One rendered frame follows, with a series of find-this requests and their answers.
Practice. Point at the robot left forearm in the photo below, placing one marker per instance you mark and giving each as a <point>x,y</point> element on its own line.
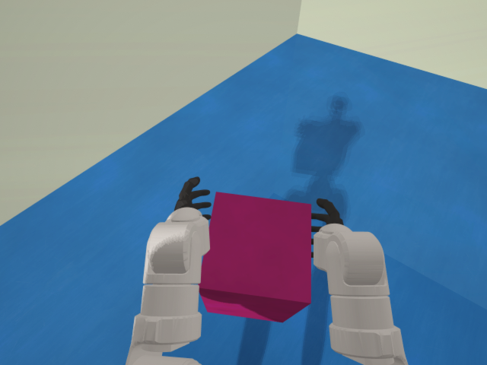
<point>169,317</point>

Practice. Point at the robot right forearm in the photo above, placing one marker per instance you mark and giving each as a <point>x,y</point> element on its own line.
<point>362,327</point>

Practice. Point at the left robot hand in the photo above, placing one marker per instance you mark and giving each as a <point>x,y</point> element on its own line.
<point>186,196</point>

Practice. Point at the right robot hand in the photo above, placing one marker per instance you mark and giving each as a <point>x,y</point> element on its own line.
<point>331,218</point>

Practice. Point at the carton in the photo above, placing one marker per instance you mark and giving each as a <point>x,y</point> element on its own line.
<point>259,262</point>

